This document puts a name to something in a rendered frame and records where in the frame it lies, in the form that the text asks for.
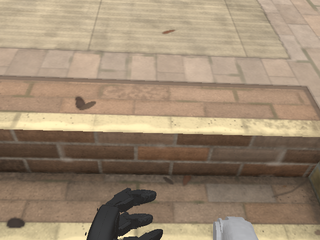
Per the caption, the robot right thigh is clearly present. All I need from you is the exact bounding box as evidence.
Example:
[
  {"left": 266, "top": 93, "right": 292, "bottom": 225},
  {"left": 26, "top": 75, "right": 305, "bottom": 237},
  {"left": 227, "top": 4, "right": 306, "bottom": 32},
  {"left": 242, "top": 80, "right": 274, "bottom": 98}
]
[{"left": 213, "top": 216, "right": 259, "bottom": 240}]

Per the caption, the left robot hand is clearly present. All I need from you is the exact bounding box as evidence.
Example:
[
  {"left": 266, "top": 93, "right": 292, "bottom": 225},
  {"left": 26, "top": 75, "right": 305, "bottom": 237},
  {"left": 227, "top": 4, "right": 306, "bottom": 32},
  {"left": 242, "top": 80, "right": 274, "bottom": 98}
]
[{"left": 85, "top": 188, "right": 163, "bottom": 240}]

